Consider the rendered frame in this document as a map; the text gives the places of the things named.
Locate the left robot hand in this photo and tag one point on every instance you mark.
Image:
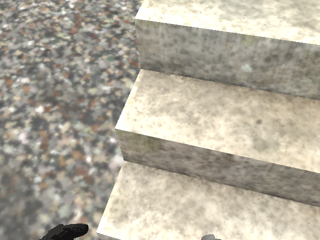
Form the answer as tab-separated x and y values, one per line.
66	232

